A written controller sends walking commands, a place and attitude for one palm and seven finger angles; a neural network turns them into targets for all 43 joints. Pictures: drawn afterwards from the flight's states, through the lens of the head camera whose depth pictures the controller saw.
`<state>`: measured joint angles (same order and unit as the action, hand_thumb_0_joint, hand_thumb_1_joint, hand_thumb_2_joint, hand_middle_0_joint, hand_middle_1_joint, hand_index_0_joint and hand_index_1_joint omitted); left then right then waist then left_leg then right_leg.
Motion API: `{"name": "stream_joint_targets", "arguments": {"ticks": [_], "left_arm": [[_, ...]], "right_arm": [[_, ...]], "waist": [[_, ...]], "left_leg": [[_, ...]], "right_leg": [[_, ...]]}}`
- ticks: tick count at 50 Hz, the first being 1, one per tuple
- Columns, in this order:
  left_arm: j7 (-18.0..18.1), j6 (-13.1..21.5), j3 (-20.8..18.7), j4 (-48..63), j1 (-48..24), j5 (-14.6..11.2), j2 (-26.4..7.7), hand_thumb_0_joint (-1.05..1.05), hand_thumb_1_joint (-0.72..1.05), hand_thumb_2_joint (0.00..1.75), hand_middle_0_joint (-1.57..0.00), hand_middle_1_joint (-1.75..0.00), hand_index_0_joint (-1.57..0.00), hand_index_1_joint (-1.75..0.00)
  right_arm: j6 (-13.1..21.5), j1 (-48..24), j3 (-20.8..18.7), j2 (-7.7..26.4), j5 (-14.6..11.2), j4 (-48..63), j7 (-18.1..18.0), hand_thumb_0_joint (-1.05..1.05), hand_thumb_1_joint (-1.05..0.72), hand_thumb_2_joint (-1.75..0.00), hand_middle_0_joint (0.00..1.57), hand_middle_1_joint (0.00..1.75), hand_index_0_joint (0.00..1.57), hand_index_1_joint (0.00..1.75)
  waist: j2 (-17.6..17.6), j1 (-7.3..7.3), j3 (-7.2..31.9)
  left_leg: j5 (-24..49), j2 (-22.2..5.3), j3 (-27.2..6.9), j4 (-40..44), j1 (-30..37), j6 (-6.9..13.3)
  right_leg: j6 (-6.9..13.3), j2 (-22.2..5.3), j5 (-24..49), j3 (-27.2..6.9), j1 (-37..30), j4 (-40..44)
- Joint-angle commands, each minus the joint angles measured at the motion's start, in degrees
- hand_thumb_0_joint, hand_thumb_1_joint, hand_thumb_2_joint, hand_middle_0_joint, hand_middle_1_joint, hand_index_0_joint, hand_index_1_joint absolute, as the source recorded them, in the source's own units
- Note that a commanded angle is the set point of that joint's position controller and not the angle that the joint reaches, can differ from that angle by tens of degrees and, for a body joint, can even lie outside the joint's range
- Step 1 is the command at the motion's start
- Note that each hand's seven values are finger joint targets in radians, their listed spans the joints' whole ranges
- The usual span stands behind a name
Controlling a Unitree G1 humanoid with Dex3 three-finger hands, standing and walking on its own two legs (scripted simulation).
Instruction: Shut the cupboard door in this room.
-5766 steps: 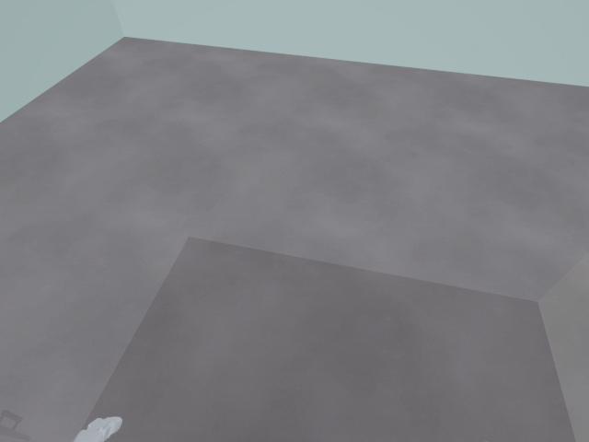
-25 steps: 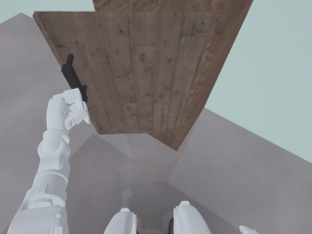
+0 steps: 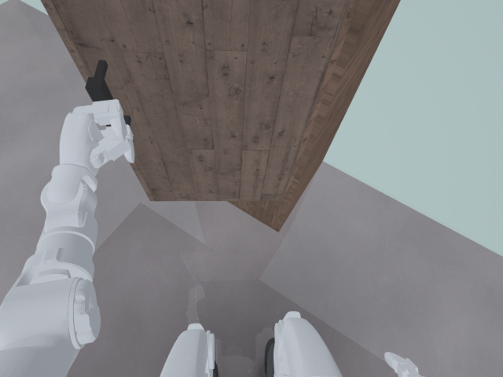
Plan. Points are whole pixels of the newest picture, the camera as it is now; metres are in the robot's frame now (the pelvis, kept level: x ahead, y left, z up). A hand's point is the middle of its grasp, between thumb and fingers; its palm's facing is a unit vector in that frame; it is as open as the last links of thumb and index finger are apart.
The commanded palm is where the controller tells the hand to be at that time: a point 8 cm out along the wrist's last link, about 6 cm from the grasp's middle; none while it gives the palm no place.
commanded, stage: push the door shut along its arc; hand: left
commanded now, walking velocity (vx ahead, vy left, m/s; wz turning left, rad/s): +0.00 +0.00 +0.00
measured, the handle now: (113, 106) +0.54 +0.22 +0.05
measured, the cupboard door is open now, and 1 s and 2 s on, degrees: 34 17 7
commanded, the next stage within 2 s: pull the fist back off the door in 1.24 s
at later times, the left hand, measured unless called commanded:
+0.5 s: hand (152, 107) +0.53 +0.15 +0.06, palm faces -0.20 -0.98 -0.03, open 3.1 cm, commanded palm +0.53 +0.20 +0.05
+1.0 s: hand (168, 85) +0.58 +0.13 +0.06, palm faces -0.32 -0.95 -0.02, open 3.1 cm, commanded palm +0.59 +0.16 +0.05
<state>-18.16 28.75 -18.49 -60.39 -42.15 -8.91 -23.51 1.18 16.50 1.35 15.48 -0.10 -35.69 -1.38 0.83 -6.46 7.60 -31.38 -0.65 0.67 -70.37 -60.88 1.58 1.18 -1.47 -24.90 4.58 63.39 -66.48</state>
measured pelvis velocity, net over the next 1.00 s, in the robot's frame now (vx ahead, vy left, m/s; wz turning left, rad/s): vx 0.00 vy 0.01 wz -0.05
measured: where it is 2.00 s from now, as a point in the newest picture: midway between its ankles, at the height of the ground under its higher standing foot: outside the picture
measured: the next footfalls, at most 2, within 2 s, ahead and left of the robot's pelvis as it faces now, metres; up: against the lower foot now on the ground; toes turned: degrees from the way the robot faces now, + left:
none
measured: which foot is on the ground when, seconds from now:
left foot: down 0.00-1.00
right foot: down 0.00-1.00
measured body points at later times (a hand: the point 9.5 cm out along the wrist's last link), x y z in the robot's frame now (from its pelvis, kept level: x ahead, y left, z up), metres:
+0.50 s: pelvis +0.00 +0.01 -0.01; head +0.16 +0.02 +0.41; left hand +0.54 +0.20 +0.07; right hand +0.00 -0.26 -0.12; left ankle +0.02 +0.10 -0.63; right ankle +0.06 -0.11 -0.63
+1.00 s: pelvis +0.00 +0.01 -0.03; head +0.20 +0.03 +0.38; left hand +0.60 +0.18 +0.06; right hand -0.02 -0.26 -0.12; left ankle +0.02 +0.10 -0.63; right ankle +0.06 -0.11 -0.63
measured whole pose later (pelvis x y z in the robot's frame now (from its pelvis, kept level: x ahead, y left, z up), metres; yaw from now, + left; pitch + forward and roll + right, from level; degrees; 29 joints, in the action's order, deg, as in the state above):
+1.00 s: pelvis +0.00 +0.01 -0.03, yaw -3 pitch +31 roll -5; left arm -26.8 16.3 -19.3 -72.8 -69.8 -2.0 -38.0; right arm 0.6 21.0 3.9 16.0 1.2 -35.4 -1.1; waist 2.9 -16.0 6.2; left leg -33.7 -2.5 -0.3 -77.1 -74.3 2.3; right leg 0.7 0.3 -25.0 5.5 75.6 -69.9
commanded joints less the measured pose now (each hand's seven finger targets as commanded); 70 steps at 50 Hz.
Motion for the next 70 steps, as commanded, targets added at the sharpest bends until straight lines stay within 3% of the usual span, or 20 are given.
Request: {"name": "stream_joint_targets", "arguments": {"ticks": [1, 5, 8, 10, 12, 17, 20, 27, 32, 35, 39, 44, 50, 51, 53, 56, 58, 67, 68, 70], "left_arm": [[-2.25, 1.13, -0.78, 9.24, -27.34, -0.65, -12.84, 0.0, 0.9, 0.9, -1.3, -1.5, -1.3, -1.5], [-3.21, 1.36, 1.11, 10.45, -31.25, -0.84, -11.35, 0.0, 0.9, 0.9, -1.3, -1.5, -1.3, -1.5], [-3.0, 0.43, -0.3, 7.4, -32.86, -0.44, -13.36, 0.0, 0.9, 0.9, -1.3, -1.5, -1.3, -1.5], [-2.73, 0.48, -1.61, 7.72, -34.77, 0.13, -15.72, 0.0, 0.9, 0.9, -1.3, -1.5, -1.3, -1.5], [-2.5, 0.24, -0.28, 7.06, -36.17, 0.88, -14.54, 0.0, 0.9, 0.9, -1.3, -1.5, -1.3, -1.5], [-2.68, -0.36, -2.76, 4.32, -39.17, 2.23, -19.37, 0.0, 0.9, 0.9, -1.3, -1.5, -1.3, -1.5], [-3.48, -0.69, -1.27, 4.23, -41.53, 2.51, -18.23, 0.0, 0.9, 0.9, -1.3, -1.5, -1.3, -1.5], [-5.04, -3.87, -4.34, 0.32, -43.52, 3.3, -24.0, 0.0, 0.9, 0.9, -1.3, -1.5, -1.3, -1.5], [-6.6, -5.18, -3.44, -0.85, -46.45, 3.94, -24.86, 0.0, 0.9, 0.9, -1.3, -1.5, -1.3, -1.5], [-7.59, -5.67, -3.64, 0.03, -48.95, 4.04, -26.06, 0.0, 0.9, 0.9, -1.3, -1.5, -1.3, -1.5], [-8.56, -6.71, -2.46, 0.82, -51.69, 4.09, -25.38, 0.0, 0.9, 0.9, -1.3, -1.5, -1.3, -1.5], [-8.8, -8.45, -2.57, -0.71, -55.0, 4.73, -26.67, 0.0, 0.9, 0.9, -1.3, -1.5, -1.3, -1.5], [-8.81, -8.92, -3.06, 0.7, -57.19, 5.73, -28.11, 0.0, 0.9, 0.9, -1.3, -1.5, -1.3, -1.5], [-8.96, -9.56, -1.72, -0.33, -57.3, 5.78, -26.51, 0.0, 0.9, 0.9, -1.3, -1.5, -1.3, -1.5], [-8.96, -10.73, -2.29, -2.58, -57.71, 6.51, -28.27, 0.0, 0.9, 0.9, -1.3, -1.5, -1.3, -1.5], [-8.74, -11.46, -0.84, -2.95, -59.65, 7.26, -26.96, 0.0, 0.9, 0.9, -1.3, -1.5, -1.3, -1.5], [-8.87, -12.08, 0.11, -4.08, -60.37, 7.46, -25.77, 0.0, 0.9, 0.9, -1.3, -1.5, -1.3, -1.5], [-9.13, -13.63, 3.04, -4.97, -70.24, 8.63, -24.18, 0.0, 0.9, 0.9, -1.3, -1.5, -1.3, -1.5], [1.56, -14.4, -9.39, -3.65, -68.32, 4.45, -26.76, 0.0, 0.9, 0.9, -1.3, -1.5, -1.3, -1.5], [9.32, -14.62, -6.57, -5.06, -61.4, 5.99, -21.71, 0.0, 0.9, 0.9, -1.3, -1.5, -1.3, -1.5]], "right_arm": [[1.1, 7.77, -3.53, 10.23, -0.49, 3.92, -0.86, 0.0, -0.9, -0.9, 0.2, 0.3, 0.2, 0.3], [1.02, 9.05, -3.79, 10.56, -0.24, 3.4, -0.64, 0.0, -0.9, -0.9, 0.2, 0.3, 0.2, 0.3], [0.57, 10.19, -3.57, 10.88, -0.17, 2.81, -0.58, 0.0, -0.9, -0.9, 0.2, 0.3, 0.2, 0.3], [0.45, 10.68, -3.45, 11.07, -0.07, 2.93, -0.59, 0.0, -0.9, -0.9, 0.2, 0.3, 0.2, 0.3], [0.31, 10.92, -3.33, 10.92, 0.07, 2.94, -0.34, 0.0, -0.9, -0.9, 0.2, 0.3, 0.2, 0.3], [-0.17, 12.34, -2.98, 11.52, 0.33, 2.68, -0.32, 0.0, -0.9, -0.9, 0.2, 0.3, 0.2, 0.3], [-0.25, 12.83, -2.96, 11.57, 0.5, 2.65, -0.17, 0.0, -0.9, -0.9, 0.2, 0.3, 0.2, 0.3], [-0.85, 14.44, -2.28, 12.0, 0.45, 3.07, -0.27, 0.0, -0.9, -0.9, 0.2, 0.3, 0.2, 0.3], [-0.81, 15.17, -2.01, 12.2, 0.5, 2.79, -0.4, 0.0, -0.9, -0.9, 0.2, 0.3, 0.2, 0.3], [-0.55, 15.74, -2.07, 12.47, 0.6, 2.55, -0.57, 0.0, -0.9, -0.9, 0.2, 0.3, 0.2, 0.3], [-0.33, 16.42, -1.91, 12.37, 0.82, 2.21, -0.53, 0.0, -0.9, -0.9, 0.2, 0.3, 0.2, 0.3], [-0.18, 17.18, -1.71, 12.57, 0.88, 1.47, -0.81, 0.0, -0.9, -0.9, 0.2, 0.3, 0.2, 0.3], [0.38, 17.8, -1.81, 12.64, 1.31, 0.95, -0.72, 0.0, -0.9, -0.9, 0.2, 0.3, 0.2, 0.3], [0.34, 17.75, -1.78, 12.52, 1.36, 0.77, -0.67, 0.0, -0.9, -0.9, 0.2, 0.3, 0.2, 0.3], [0.22, 18.12, -1.4, 12.64, 1.32, 0.97, -0.83, 0.0, -0.9, -0.9, 0.2, 0.3, 0.2, 0.3], [0.34, 18.74, -1.4, 12.51, 1.53, 0.72, -0.79, 0.0, -0.9, -0.9, 0.2, 0.3, 0.2, 0.3], [0.37, 19.02, -1.44, 12.63, 1.65, 0.52, -0.86, 0.0, -0.9, -0.9, 0.2, 0.3, 0.2, 0.3], [1.27, 20.46, -1.25, 12.89, 2.35, -1.68, -1.13, 0.0, -0.9, -0.9, 0.2, 0.3, 0.2, 0.3], [1.36, 23.94, -0.11, 11.99, 3.81, 0.95, -0.19, 0.0, -0.9, -0.9, 0.2, 0.3, 0.2, 0.3], [1.01, 23.01, -0.43, 11.35, 3.96, 1.5, 1.94, 0.0, -0.9, -0.9, 0.2, 0.3, 0.2, 0.3]], "waist": [[4.74, -3.0, 25.29], [7.22, -3.94, 28.86], [4.55, -4.8, 26.62], [6.22, -4.43, 28.29], [6.67, -5.11, 27.75], [7.15, -5.97, 27.92], [9.49, -6.78, 29.54], [6.69, -8.07, 28.64], [8.27, -9.02, 28.93], [9.78, -9.51, 31.68], [13.57, -10.03, 32.95], [12.31, -11.48, 32.24], [15.97, -11.14, 36.23], [15.56, -11.93, 35.03], [13.47, -12.34, 32.17], [15.14, -12.9, 32.56], [13.52, -13.9, 32.07], [18.12, -17.02, 33.15], [20.26, -13.22, 34.92], [19.59, -12.24, 36.17]], "left_leg": [[15.37, 0.55, -3.81, 9.4, 11.55, -0.07], [18.93, 0.1, -5.21, 8.91, 16.82, -0.47], [17.34, 0.04, -5.26, 8.58, 13.95, -0.17], [17.75, 0.1, -5.32, 8.51, 13.92, -0.19], [16.51, 0.11, -5.4, 8.41, 13.74, -0.11], [16.81, -0.11, -5.57, 7.61, 12.19, 0.05], [18.62, -0.33, -6.02, 7.0, 14.49, -0.07], [18.56, -0.44, -4.99, 5.21, 8.78, 0.73], [19.25, -0.7, -5.39, 4.04, 8.72, 0.72], [20.92, -0.83, -5.51, 3.11, 9.96, 0.77], [23.53, -0.92, -6.17, 2.49, 12.83, 0.5], [23.59, -1.1, -6.51, 1.6, 12.2, 0.72], [28.38, -1.43, -7.4, 0.7, 15.94, 0.01], [28.12, -1.42, -7.25, 0.57, 15.54, 0.13], [25.53, -1.35, -6.68, 0.45, 11.72, 0.46], [26.93, -1.49, -7.14, 0.14, 12.85, 0.31], [26.0, -1.5, -7.2, -0.21, 12.25, 0.49], [26.73, -1.76, -8.45, -2.35, 13.99, 0.57], [27.81, -2.43, -9.1, -0.86, 12.56, -0.09], [30.28, -2.86, -9.85, 0.27, 13.94, -1.33]], "right_leg": [[0.43, 1.87, 10.92, -4.04, -16.21, 7.48], [0.64, 2.16, 11.3, -3.17, -12.46, 6.77], [0.47, 2.32, 10.23, -3.21, -12.64, 7.14], [0.61, 2.31, 10.36, -3.29, -12.89, 6.58], [0.55, 2.39, 8.98, -3.23, -11.54, 6.82], [0.68, 2.61, 8.9, -3.2, -11.13, 6.37], [0.74, 2.73, 9.49, -2.9, -8.94, 5.91], [0.38, 3.08, 11.29, -3.42, -11.26, 5.8], [0.5, 3.38, 11.29, -3.15, -9.15, 5.14], [0.56, 3.42, 12.61, -3.1, -8.7, 4.48], [0.87, 3.61, 13.18, -2.31, -6.07, 3.76], [0.82, 3.92, 13.08, -2.02, -4.64, 3.67], [1.02, 3.94, 15.22, -1.49, -3.28, 2.45], [0.89, 4.04, 15.39, -1.49, -2.88, 2.77], [0.76, 4.19, 14.3, -1.5, -3.45, 2.86], [0.93, 4.19, 14.7, -1.04, -1.6, 2.3], [0.77, 4.31, 13.94, -0.85, -0.67, 2.37], [1.07, 4.45, 12.8, 0.08, 5.6, 0.9], [1.02, 3.91, 13.93, -0.25, 3.15, 1.2], [0.86, 3.73, 14.32, 0.15, 2.5, 0.47]]}}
